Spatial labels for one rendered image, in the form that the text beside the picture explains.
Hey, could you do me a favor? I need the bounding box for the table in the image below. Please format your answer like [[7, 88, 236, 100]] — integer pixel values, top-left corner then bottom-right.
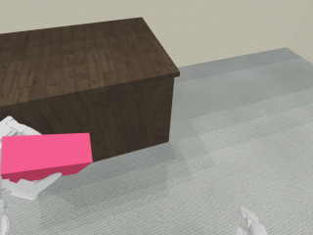
[[0, 17, 180, 163]]

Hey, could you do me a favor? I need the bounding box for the robot left forearm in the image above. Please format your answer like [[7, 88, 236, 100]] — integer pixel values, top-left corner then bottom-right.
[[0, 199, 11, 235]]

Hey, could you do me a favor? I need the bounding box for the robot right hand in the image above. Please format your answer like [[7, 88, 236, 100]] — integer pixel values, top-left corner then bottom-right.
[[236, 206, 268, 235]]

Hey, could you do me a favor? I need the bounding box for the sponge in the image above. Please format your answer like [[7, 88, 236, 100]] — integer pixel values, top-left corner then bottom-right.
[[0, 132, 93, 183]]

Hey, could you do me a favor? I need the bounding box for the robot left hand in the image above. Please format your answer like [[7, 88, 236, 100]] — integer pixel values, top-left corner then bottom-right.
[[0, 116, 62, 202]]

